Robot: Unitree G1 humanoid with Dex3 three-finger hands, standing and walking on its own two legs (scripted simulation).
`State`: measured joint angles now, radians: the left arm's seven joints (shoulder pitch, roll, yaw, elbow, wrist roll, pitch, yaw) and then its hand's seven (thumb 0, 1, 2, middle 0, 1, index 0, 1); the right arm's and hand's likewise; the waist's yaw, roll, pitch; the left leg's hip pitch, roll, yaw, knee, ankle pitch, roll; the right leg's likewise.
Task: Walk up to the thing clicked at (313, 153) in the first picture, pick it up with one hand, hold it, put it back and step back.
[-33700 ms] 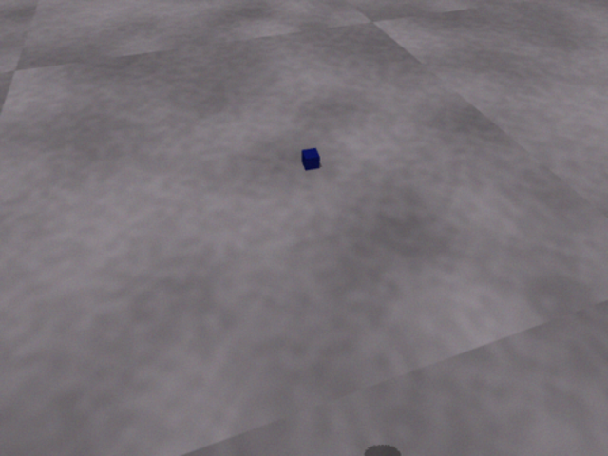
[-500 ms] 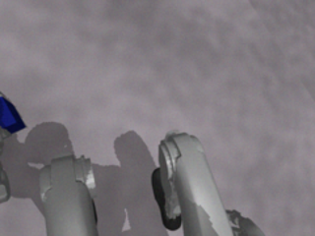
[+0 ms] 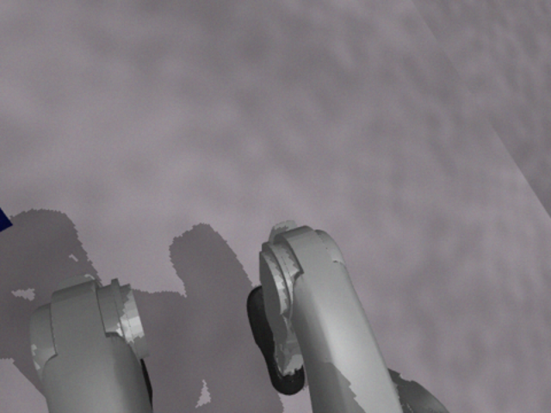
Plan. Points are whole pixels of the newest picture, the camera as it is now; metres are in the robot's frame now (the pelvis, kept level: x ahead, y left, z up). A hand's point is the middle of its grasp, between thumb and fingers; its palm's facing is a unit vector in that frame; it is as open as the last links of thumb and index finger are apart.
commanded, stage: rest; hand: left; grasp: from above
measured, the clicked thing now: out of the picture +0.42 +0.33 -0.26
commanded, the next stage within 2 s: open in 0.38 s
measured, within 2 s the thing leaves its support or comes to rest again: neither
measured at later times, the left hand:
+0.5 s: hand out of the picture +0.42 +0.33 -0.23, palm faces -0.38 -0.26 -0.89, open 10.3 cm
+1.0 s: hand out of the picture +0.42 +0.33 -0.24, palm faces -0.37 -0.25 -0.90, open 12.8 cm
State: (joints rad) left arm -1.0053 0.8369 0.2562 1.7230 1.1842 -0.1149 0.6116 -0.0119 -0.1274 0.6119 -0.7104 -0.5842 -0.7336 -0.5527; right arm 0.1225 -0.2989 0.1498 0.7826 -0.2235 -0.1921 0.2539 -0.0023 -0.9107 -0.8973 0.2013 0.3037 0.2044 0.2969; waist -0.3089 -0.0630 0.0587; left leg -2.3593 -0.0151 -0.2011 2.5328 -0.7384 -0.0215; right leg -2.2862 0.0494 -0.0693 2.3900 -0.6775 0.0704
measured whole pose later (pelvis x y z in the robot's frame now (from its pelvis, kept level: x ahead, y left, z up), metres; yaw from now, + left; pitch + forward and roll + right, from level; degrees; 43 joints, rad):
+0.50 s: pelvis -0.01 +0.00 +0.00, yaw -2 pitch +29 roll -13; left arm -1.06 0.92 0.23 1.86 1.18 -0.13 0.68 -0.01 -0.13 0.62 -0.72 -0.57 -0.74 -0.54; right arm 0.10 -0.33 0.21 0.76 -0.26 -0.27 0.30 0.00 -0.91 -0.90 0.20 0.30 0.20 0.30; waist -0.34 -0.09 0.10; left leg -2.35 -0.01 -0.23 2.56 -0.73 -0.01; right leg -2.26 0.06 -0.10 2.38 -0.66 0.08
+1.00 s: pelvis -0.01 +0.01 +0.00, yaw -3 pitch +28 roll -14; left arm -1.06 0.96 0.22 1.85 1.18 -0.13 0.70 0.00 -0.35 0.85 -0.34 -0.79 -0.33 -0.81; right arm 0.12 -0.35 0.24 0.76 -0.27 -0.31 0.34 0.00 -0.90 -0.90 0.20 0.30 0.20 0.30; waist -0.36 -0.11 0.12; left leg -2.34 -0.01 -0.25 2.57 -0.73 -0.01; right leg -2.24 0.07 -0.12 2.37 -0.65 0.07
